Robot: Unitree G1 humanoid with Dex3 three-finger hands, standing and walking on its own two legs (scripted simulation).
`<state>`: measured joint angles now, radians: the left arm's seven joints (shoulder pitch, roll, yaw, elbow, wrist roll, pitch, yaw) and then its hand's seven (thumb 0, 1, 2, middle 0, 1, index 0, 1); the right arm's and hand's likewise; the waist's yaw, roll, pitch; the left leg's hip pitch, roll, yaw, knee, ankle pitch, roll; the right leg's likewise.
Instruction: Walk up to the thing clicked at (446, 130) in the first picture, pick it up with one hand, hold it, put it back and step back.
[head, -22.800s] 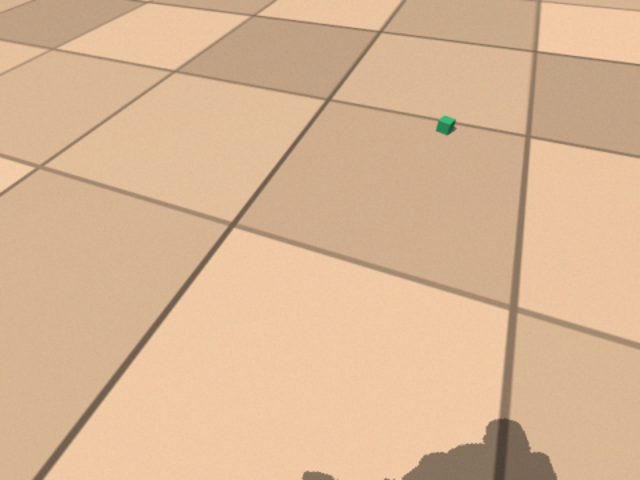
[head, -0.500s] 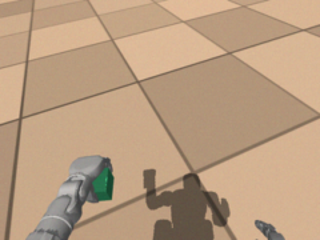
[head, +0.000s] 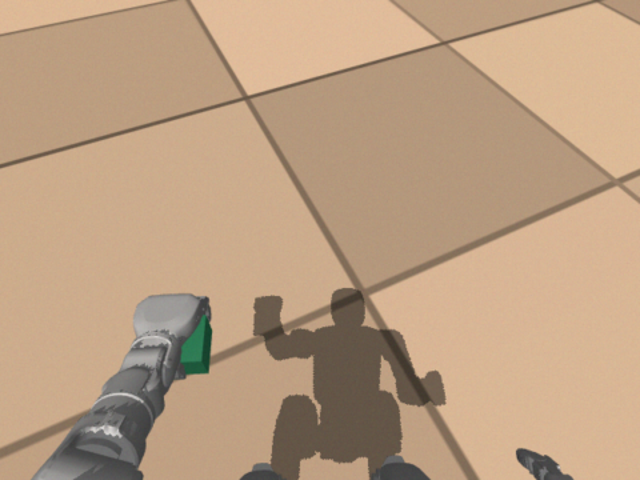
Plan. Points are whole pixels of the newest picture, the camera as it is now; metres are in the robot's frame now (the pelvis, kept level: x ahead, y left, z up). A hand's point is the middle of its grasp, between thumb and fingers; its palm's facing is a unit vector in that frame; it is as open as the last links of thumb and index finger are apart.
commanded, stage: crouch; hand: left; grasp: from above
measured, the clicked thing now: (183, 345) +0.34 +0.22 -0.13
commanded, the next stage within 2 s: lower in 1.48 s
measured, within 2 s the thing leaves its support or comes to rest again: neither
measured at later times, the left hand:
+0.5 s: hand (218, 361) +0.39 +0.22 -0.35, palm faces -0.44 +0.01 -0.90, open 10.0 cm
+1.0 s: hand (228, 366) +0.41 +0.23 -0.47, palm faces -0.45 -0.01 -0.89, open 10.0 cm
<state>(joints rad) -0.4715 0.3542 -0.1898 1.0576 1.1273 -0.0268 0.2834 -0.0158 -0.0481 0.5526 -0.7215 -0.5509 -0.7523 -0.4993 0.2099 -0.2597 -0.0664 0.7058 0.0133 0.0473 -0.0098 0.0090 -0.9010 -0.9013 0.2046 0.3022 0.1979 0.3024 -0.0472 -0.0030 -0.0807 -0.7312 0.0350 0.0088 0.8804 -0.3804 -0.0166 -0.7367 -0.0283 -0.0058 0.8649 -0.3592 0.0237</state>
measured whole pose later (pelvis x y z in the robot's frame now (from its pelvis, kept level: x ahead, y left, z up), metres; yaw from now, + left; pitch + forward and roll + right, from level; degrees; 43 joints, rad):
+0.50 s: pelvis -0.05 +0.01 -0.21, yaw -1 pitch +35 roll -3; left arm -0.80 0.45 -0.04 1.30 1.16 -0.03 0.37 -0.02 -0.06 0.56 -0.73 -0.55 -0.76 -0.50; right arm 0.22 -0.21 -0.04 0.74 -0.06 -0.03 0.01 0.01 -0.90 -0.90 0.21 0.30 0.20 0.30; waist -0.18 0.05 -0.20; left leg -1.79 0.03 -0.04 1.80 -0.63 0.00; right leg -1.77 -0.03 -0.01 1.75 -0.60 0.03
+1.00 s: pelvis -0.05 +0.01 -0.31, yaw -3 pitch +38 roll -5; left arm -0.91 0.55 0.02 1.34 1.21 -0.07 0.38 -0.02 -0.06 0.56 -0.73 -0.55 -0.76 -0.50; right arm 0.15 -0.25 -0.02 0.72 -0.10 -0.06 0.08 0.01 -0.91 -0.90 0.21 0.30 0.20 0.30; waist -0.21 0.02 -0.14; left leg -2.10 0.02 -0.09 2.13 -0.70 -0.01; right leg -2.06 -0.03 -0.03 2.07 -0.67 0.03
